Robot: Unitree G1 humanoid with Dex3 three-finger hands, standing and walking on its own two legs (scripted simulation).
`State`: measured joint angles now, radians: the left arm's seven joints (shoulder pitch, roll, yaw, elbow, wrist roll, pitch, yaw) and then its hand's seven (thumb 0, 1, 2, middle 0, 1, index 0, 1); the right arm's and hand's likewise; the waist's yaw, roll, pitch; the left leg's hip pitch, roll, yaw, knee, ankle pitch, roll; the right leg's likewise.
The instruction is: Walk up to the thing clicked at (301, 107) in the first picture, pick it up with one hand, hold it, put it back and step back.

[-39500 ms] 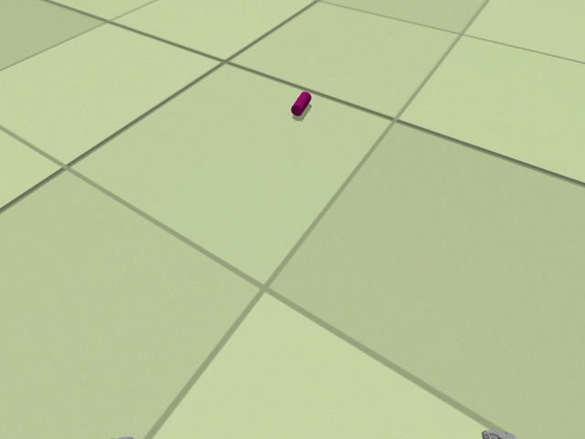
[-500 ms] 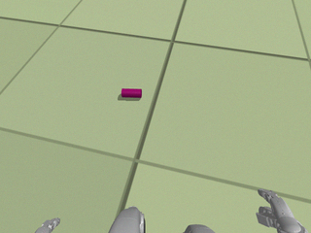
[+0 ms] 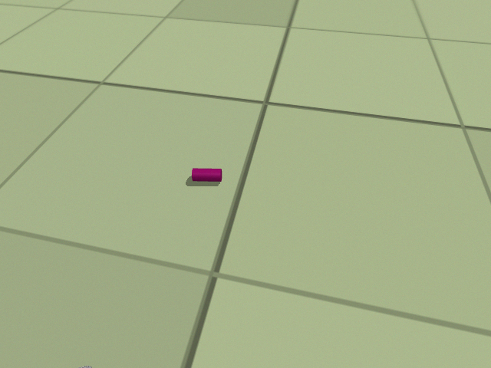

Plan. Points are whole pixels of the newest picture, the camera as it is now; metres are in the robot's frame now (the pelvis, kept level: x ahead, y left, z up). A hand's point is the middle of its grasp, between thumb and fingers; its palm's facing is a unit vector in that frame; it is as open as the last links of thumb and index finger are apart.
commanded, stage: step back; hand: left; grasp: from above
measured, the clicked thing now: (207, 174) +1.13 +0.23 -0.73
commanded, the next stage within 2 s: stand in 0.62 s
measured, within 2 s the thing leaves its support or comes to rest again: neither
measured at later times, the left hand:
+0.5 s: hand out of the picture +0.11 +0.31 -0.15, palm faces +0.02 -0.93 -0.37, open 7.4 cm
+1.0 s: hand (107, 367) +0.14 +0.27 -0.13, palm faces +0.00 -0.94 -0.34, open 7.4 cm
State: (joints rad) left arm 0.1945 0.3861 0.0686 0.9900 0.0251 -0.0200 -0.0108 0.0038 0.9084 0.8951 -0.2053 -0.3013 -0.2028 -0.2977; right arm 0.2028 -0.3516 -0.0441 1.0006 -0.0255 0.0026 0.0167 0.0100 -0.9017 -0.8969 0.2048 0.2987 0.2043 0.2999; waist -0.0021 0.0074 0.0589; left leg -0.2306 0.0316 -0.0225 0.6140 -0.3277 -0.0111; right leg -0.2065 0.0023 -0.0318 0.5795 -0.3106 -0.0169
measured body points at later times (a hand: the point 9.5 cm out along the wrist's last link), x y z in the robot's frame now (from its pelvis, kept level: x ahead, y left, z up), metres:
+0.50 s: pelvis +0.03 +0.04 +0.00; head +0.06 +0.04 +0.45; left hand +0.11 +0.35 -0.12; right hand +0.13 -0.26 -0.12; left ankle +0.06 +0.15 -0.73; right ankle +0.03 -0.10 -0.73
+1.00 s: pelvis +0.05 +0.02 +0.02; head +0.06 +0.02 +0.47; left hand +0.14 +0.32 -0.11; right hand +0.15 -0.28 -0.11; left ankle +0.06 +0.15 -0.73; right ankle +0.03 -0.10 -0.73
